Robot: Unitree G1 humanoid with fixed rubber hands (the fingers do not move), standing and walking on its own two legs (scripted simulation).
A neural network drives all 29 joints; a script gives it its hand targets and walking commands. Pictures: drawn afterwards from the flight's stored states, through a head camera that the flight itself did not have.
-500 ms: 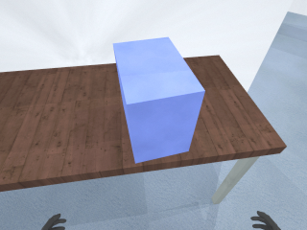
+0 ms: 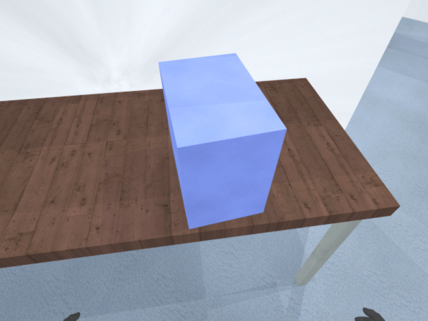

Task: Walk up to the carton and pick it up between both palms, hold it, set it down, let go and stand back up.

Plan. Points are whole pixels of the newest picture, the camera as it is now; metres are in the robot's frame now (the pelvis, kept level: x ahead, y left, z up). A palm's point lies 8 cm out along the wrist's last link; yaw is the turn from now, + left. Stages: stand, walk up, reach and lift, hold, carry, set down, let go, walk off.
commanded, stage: walk up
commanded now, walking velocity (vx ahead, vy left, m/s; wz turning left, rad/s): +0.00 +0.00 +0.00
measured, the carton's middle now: (212, 139) +0.48 +0.01 +0.06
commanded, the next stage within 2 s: none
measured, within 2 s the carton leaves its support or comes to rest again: neither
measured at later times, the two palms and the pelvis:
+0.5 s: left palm out of the picture +0.09 +0.23 -0.10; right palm out of the picture +0.10 -0.41 -0.10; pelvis +0.01 -0.09 -0.01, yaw +6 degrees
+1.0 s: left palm out of the picture +0.07 +0.24 -0.09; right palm (413, 299) +0.18 -0.39 -0.10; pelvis +0.02 -0.10 +0.00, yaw +10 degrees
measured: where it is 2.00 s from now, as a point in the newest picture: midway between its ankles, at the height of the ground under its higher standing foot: outside the picture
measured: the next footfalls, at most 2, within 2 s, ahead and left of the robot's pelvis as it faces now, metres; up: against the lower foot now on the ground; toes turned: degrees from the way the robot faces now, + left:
right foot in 0.36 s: +0.07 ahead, -0.20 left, +0.00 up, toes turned +6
left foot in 0.62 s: +0.04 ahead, +0.04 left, +0.00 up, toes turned +8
